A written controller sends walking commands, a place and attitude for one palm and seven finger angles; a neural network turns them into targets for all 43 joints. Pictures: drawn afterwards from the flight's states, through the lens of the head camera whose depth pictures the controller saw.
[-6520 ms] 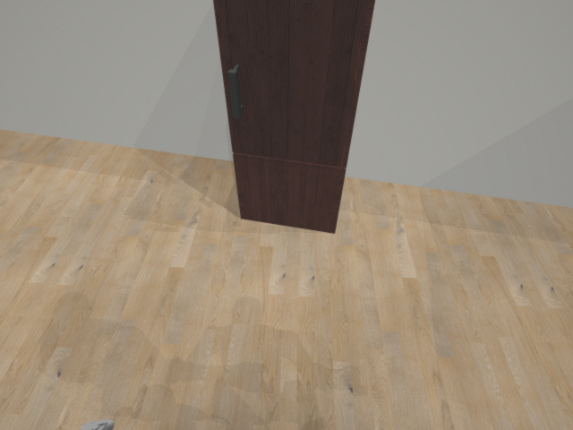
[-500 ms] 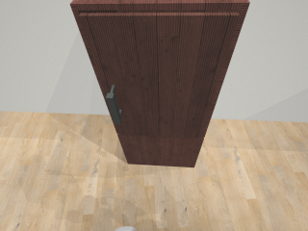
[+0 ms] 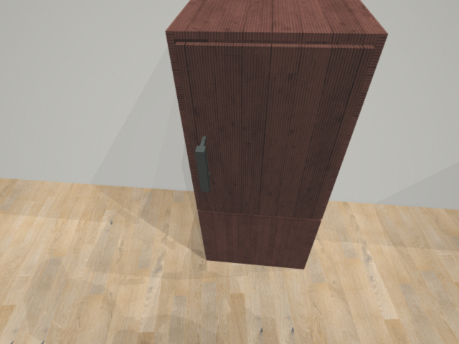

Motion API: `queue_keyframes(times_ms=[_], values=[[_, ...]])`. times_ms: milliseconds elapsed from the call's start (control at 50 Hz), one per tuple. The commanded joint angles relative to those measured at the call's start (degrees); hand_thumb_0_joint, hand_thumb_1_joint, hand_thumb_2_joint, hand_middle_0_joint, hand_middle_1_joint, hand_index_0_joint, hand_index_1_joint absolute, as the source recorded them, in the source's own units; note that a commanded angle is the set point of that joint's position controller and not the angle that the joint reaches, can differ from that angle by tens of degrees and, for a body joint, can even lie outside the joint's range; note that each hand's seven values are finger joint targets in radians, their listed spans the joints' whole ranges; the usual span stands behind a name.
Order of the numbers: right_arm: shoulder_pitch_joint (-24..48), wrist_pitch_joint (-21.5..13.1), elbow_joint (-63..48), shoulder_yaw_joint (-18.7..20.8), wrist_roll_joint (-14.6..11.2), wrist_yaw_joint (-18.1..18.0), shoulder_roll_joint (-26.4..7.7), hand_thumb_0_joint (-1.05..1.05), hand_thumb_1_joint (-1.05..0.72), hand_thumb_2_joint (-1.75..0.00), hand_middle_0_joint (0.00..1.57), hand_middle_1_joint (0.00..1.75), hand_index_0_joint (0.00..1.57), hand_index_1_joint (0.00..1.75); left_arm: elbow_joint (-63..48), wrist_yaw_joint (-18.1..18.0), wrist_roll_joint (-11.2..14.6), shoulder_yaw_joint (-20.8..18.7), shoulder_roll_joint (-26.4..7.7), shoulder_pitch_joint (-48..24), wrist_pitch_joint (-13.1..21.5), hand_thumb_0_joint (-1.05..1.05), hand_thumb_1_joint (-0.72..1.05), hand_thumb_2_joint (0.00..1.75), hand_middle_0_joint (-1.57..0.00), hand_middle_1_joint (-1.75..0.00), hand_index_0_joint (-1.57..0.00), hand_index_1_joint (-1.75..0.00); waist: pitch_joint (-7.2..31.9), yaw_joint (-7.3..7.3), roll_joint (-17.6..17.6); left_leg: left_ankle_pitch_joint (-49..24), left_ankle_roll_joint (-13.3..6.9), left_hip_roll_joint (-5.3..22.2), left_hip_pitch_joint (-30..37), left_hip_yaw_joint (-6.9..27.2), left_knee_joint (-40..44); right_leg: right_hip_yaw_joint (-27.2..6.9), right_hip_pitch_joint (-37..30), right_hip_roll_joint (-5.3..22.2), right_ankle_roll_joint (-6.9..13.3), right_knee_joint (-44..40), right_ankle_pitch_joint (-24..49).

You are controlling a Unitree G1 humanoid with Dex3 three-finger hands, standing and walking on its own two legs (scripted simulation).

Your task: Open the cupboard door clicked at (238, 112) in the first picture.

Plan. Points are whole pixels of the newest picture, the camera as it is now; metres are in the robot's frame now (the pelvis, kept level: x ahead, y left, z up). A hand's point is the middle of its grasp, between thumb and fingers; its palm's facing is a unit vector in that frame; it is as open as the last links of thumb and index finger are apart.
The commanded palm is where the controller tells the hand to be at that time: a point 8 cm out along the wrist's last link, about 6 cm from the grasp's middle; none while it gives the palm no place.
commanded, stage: come to a stop and stand still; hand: left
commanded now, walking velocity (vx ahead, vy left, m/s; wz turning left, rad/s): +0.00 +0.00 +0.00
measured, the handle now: (204, 164) +0.60 +0.12 -0.07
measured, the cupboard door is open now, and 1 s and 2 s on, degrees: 0 0 0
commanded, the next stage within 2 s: look again from close up in 0.96 s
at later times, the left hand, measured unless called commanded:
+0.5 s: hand out of the picture +0.04 +0.15 -0.16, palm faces +0.02 -0.98 -0.21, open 7.3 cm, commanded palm none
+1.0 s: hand out of the picture +0.08 +0.15 -0.16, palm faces +0.03 -0.98 -0.21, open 7.3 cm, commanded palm none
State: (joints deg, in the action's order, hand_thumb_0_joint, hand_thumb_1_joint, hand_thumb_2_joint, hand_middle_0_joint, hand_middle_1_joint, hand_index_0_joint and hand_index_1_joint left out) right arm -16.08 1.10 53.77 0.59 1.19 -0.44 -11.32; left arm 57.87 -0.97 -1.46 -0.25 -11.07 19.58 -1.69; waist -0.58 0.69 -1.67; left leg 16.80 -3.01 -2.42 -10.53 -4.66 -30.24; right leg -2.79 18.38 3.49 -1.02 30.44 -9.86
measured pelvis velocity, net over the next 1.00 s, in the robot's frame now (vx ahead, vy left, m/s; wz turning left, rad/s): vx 0.05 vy -0.03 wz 0.02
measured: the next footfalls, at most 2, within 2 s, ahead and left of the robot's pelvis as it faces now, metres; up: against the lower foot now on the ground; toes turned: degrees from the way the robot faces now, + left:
none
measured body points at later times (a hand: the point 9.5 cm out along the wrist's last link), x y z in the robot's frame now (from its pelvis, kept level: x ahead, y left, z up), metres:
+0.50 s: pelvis +0.03 -0.02 +0.00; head +0.03 -0.04 +0.45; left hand +0.04 +0.20 -0.15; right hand +0.02 -0.24 -0.16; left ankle +0.00 +0.09 -0.73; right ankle +0.08 -0.15 -0.73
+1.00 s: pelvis +0.05 -0.03 +0.01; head +0.06 -0.04 +0.46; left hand +0.08 +0.20 -0.15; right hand +0.06 -0.26 -0.16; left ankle +0.00 +0.09 -0.73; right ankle +0.08 -0.15 -0.73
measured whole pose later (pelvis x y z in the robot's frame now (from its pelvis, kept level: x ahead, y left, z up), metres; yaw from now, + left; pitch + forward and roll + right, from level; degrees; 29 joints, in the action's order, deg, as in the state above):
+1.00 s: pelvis +0.05 -0.03 +0.01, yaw +1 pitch -2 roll +0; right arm -15.8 -1.4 63.3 0.1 0.8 -1.8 -9.8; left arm 61.4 -1.4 -0.5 -0.3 -9.7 13.6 0.7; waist -2.6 -0.6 -0.5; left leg 18.3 0.0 0.3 -6.1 -2.2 -26.0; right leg -2.6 14.5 -0.4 -0.1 28.3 -12.2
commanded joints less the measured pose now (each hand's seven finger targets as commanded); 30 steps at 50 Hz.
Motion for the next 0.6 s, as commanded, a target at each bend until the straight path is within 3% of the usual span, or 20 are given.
queue_keyframes(times_ms=[0,40,140,260,340,380,420,460,580], values=[[-0.4,-1.5,-2.7,1.7,-0.1,-0.3,-7.1,0.0,-0.9,-0.9,0.2,0.3,0.2,0.3,-2.7,-0.3,0.0,-0.8,-5.0,0.4,1.7,0.0,0.9,0.9,-0.2,-0.3,-0.2,-0.3,-5.6,-0.63,1.7,16.3,-0.7,7.7,-10.5,10.6,14.9,-2.4,-1.2,-0.8,2.3,-5.0,-9.5],[-1.3,-1.6,-1.7,1.6,-0.2,-0.3,-6.7,0.0,-0.9,-0.9,0.2,0.3,0.2,0.3,-2.2,-0.4,0.1,-0.8,-5.1,0.6,2.0,0.0,0.9,0.9,-0.2,-0.3,-0.2,-0.3,-5.7,-1.01,3.3,14.5,-0.5,7.1,-9.2,10.2,13.5,-4.4,0.0,-0.4,2.6,-6.4,-11.3],[-2.9,-2.2,0.8,1.1,-0.4,-0.6,-5.7,0.0,-0.9,-0.9,0.2,0.3,0.2,0.3,-0.5,-0.4,0.4,-0.7,-4.6,1.1,2.6,0.0,0.9,0.9,-0.2,-0.3,-0.2,-0.3,-4.4,-1.36,3.4,10.1,-0.4,6.7,-6.6,9.8,12.0,-6.4,0.2,0.3,3.0,-7.3,-10.3],[-4.3,-2.8,3.6,0.6,-0.6,-0.9,-4.2,0.0,-0.9,-0.9,0.2,0.3,0.2,0.3,1.0,-0.6,0.6,-0.7,-4.1,1.0,3.2,0.0,0.9,0.9,-0.2,-0.3,-0.2,-0.3,-3.6,-1.29,4.4,4.3,0.2,6.2,-5.1,8.0,10.1,-7.1,-1.7,1.2,3.3,-7.6,-7.1],[-4.6,-3.1,5.2,0.3,-0.6,-1.1,-3.5,0.0,-0.9,-0.9,0.2,0.3,0.2,0.3,1.6,-0.7,0.8,-0.7,-3.8,0.4,3.2,0.0,0.9,0.9,-0.2,-0.3,-0.2,-0.3,-3.6,-1.02,2.6,1.9,0.5,6.6,-5.0,7.6,10.3,-6.5,-3.1,1.3,3.5,-6.8,-3.2],[-4.8,-3.3,5.7,0.4,-0.6,-1.2,-3.1,0.0,-0.9,-0.9,0.2,0.3,0.2,0.3,1.8,-0.8,0.7,-0.8,-3.7,0.0,3.4,0.0,0.9,0.9,-0.2,-0.3,-0.2,-0.3,-2.9,-1.01,4.1,-0.5,0.7,6.6,-4.4,7.1,9.5,-6.4,-4.4,1.5,3.7,-6.3,0.1],[-5.0,-3.3,6.4,0.3,-0.6,-1.3,-2.9,0.0,-0.9,-0.9,0.2,0.3,0.2,0.3,2.3,-0.8,0.9,-0.8,-3.8,-0.4,3.3,0.0,0.9,0.9,-0.2,-0.3,-0.2,-0.3,-3.0,-0.95,2.2,-1.5,0.9,6.8,-4.3,6.9,9.6,-6.2,-5.0,1.6,3.7,-6.1,1.8],[-4.9,-3.2,6.7,0.3,-0.6,-1.3,-2.8,0.0,-0.9,-0.9,0.2,0.3,0.2,0.3,2.1,-0.9,0.8,-0.8,-3.8,-0.8,3.3,0.0,0.9,0.9,-0.2,-0.3,-0.2,-0.3,-4.1,-0.86,2.8,-1.6,0.9,7.0,-4.7,6.9,9.7,-5.9,-5.0,1.6,3.7,-6.2,2.4],[-5.2,-3.3,7.5,0.4,-0.5,-1.5,-2.9,0.0,-0.9,-0.9,0.2,0.3,0.2,0.3,1.6,-0.9,0.9,-1.0,-4.0,-2.2,3.3,0.0,0.9,0.9,-0.2,-0.3,-0.2,-0.3,-2.5,-1.07,2.3,-5.0,1.1,7.4,-3.0,6.7,9.5,-5.3,-6.5,1.4,3.7,-5.3,6.9]])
